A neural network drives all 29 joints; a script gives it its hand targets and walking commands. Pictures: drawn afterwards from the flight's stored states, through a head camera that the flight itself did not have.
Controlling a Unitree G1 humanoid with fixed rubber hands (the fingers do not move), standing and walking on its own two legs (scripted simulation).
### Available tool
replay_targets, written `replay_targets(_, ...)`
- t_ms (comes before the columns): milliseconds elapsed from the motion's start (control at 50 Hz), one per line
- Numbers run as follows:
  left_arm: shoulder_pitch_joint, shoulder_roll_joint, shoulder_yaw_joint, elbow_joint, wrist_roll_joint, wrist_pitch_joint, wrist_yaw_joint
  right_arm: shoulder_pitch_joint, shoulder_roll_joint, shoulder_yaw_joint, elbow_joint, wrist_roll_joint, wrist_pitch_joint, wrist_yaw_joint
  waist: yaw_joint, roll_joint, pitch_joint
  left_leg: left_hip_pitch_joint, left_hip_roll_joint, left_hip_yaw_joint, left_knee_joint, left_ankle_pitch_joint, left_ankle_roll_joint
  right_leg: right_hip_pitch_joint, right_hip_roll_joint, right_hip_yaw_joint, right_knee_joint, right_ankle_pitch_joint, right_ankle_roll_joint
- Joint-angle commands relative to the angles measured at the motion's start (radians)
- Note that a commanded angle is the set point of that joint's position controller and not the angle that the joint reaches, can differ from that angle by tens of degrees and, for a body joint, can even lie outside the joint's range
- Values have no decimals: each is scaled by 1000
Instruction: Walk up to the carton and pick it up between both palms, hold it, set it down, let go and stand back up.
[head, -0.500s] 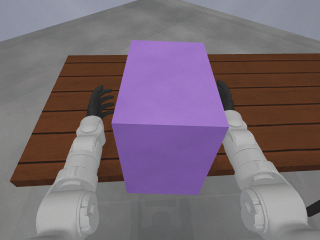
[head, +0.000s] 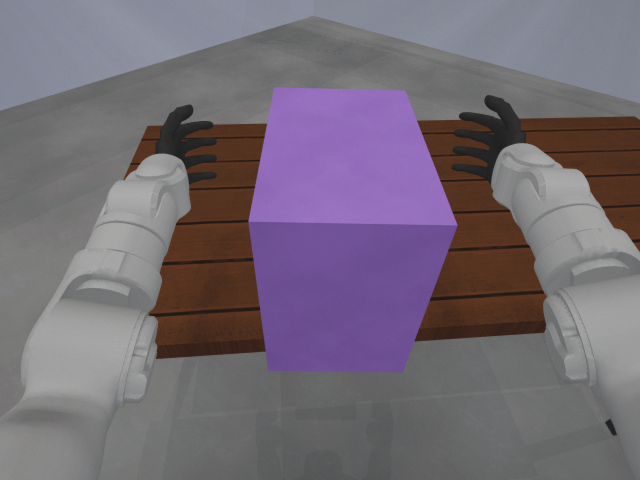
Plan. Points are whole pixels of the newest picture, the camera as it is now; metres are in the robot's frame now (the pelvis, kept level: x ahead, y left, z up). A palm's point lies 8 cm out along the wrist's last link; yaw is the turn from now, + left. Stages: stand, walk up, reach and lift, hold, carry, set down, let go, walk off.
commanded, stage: set down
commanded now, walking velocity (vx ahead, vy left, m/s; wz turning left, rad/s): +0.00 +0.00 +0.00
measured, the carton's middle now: (337, 228) +0.47 -0.01 +0.09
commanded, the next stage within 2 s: none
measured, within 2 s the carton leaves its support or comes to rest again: neither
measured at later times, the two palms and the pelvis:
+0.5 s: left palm (158, 169) +0.43 +0.21 +0.22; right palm (507, 162) +0.44 -0.20 +0.23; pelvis +0.02 -0.01 +0.01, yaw +0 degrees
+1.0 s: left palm (156, 239) +0.37 +0.21 +0.16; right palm (513, 233) +0.38 -0.21 +0.17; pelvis +0.01 -0.01 +0.01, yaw +0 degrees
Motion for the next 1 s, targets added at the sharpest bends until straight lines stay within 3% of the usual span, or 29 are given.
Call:
replay_targets(0, -541, 142, -2, -135, -32, -20, 16, -510, -150, -51, -115, -21, 1, 11, -10, 38, -405, 302, 43, -51, -29, -37, -33, -34, -32, -17, -63, -74, 28)
replay_targets(120, -468, 156, 57, -224, 25, 32, -24, -458, -169, -31, -166, 2, 34, -13, -8, 61, -495, 403, 26, -56, -1, 257, -35, 102, -17, 1, -71, 210, 18)
replay_targets(220, -365, 146, 117, -316, 82, 91, -69, -358, -155, -3, -214, 32, 62, -17, -4, 51, -380, 442, 14, -62, -16, 355, -38, 176, -9, 14, -91, 310, 11)
replay_targets(340, -259, 108, 128, -457, 91, 126, -91, -261, -149, -25, -377, 28, 77, -22, -13, 23, -322, 456, 15, -61, -28, 337, -35, 174, -9, 17, -114, 275, 4)
replay_targets(580, -32, 94, 212, -822, 143, 230, -88, -30, -151, -118, -683, -1, 110, -43, -14, 47, -310, 470, 8, -38, -40, 298, -15, 234, -3, 12, -105, 253, -14)
replay_targets(760, 136, 69, 237, -922, 142, 243, -108, 150, -81, -137, -856, -37, 113, -35, 0, 10, -200, 392, 9, -12, -88, 140, 8, 241, -16, 19, -107, 130, -11)
replay_targets(980, 332, 67, 257, -1130, 148, 283, -128, 373, -61, -154, -1089, -57, 129, -57, -3, 23, -197, 411, -2, -3, -83, 193, -7, 274, -7, 27, -86, 206, -16)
